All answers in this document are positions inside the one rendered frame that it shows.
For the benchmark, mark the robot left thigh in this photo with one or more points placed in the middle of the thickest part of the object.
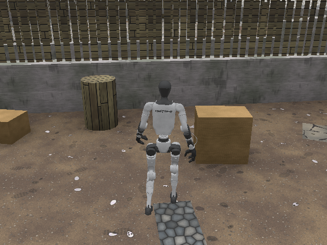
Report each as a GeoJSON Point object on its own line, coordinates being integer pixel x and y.
{"type": "Point", "coordinates": [151, 157]}

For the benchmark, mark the right robot forearm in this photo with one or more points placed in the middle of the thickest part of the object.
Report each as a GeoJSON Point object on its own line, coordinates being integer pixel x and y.
{"type": "Point", "coordinates": [189, 139]}

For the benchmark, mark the left robot forearm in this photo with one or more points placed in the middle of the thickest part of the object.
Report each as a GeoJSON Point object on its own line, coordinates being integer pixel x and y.
{"type": "Point", "coordinates": [140, 131]}

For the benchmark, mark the right robot upper arm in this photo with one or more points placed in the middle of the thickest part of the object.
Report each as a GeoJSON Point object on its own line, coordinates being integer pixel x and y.
{"type": "Point", "coordinates": [182, 117]}

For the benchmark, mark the humanoid robot head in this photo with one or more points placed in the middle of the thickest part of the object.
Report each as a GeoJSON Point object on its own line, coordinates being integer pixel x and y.
{"type": "Point", "coordinates": [164, 89]}

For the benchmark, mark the left robot upper arm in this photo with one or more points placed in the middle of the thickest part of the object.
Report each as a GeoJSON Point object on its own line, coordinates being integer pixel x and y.
{"type": "Point", "coordinates": [148, 107]}

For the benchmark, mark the right robot hand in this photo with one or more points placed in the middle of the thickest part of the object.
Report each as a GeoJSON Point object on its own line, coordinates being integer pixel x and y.
{"type": "Point", "coordinates": [192, 156]}

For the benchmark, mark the left robot hand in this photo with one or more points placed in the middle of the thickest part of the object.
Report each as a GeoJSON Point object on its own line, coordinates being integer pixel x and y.
{"type": "Point", "coordinates": [139, 141]}

